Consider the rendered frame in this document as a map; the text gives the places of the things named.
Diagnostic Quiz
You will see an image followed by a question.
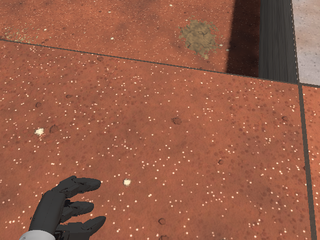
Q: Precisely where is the left robot hand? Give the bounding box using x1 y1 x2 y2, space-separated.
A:
28 175 106 240

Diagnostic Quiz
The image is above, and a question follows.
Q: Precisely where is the robot left forearm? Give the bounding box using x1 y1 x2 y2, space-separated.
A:
19 230 56 240

